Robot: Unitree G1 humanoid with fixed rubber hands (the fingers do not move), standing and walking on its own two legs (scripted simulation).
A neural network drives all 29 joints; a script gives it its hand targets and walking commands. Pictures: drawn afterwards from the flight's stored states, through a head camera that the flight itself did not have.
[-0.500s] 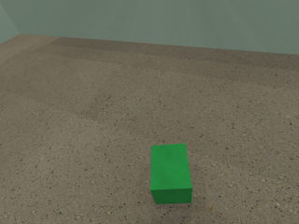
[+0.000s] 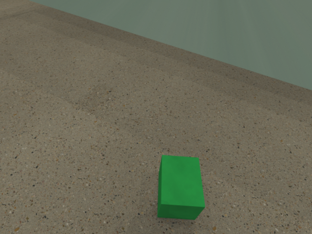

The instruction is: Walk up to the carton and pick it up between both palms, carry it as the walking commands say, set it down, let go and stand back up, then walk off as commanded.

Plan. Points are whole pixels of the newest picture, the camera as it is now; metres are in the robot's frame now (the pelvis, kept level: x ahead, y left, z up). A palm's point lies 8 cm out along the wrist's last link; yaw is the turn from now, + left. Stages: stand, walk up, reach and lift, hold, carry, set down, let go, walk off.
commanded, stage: walk up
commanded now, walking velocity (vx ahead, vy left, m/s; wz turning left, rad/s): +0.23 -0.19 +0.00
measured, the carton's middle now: (178, 187) +0.53 -0.15 -0.67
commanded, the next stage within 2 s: none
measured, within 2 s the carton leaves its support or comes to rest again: neither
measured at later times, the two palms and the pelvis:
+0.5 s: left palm out of the picture +0.10 +0.22 -0.13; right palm out of the picture +0.06 -0.32 -0.08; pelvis +0.03 -0.03 +0.00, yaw +1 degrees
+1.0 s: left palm out of the picture +0.12 +0.12 -0.08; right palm out of the picture +0.07 -0.40 -0.13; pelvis +0.04 -0.14 +0.00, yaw -1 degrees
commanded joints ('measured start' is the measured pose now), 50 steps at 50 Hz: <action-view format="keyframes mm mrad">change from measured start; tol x16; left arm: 1 3 47 57 42 -10 48 -30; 24 -181 64 43 -27 -13 19 -18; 30 154 177 89 57 10 -61 18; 39 -107 97 58 -11 -4 -27 39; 50 86 178 101 40 -2 -33 60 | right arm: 1 104 -71 -48 4 -7 -18 -35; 50 -90 -22 -40 -32 -31 71 58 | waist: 1 0 126 -30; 27 8 241 37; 28 37 235 4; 30 76 -272 -43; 50 52 -143 5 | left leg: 1 189 183 -127 -161 547 -225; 6 176 159 -161 -205 287 -272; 15 297 254 -244 -137 609 -101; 17 236 236 -248 -217 255 -11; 20 192 216 -129 -171 401 53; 25 140 257 -115 -257 -75 65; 29 -149 43 -37 153 -261 -8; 30 -271 -53 -30 380 -254 -31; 37 -149 -85 -68 519 -175 -54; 50 -281 -57 -89 481 -67 -81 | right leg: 1 -139 16 11 182 142 44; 16 -215 -2 16 100 93 45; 24 -165 -64 -35 -204 10 38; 28 316 -25 -99 -496 93 38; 30 427 -324 367 -726 3 -4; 33 236 -291 292 -696 805 -21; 37 113 -258 352 -834 -312 -47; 44 252 -289 249 -784 30 -48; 46 382 -325 401 -813 -243 -64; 50 345 -291 351 -818 -208 -97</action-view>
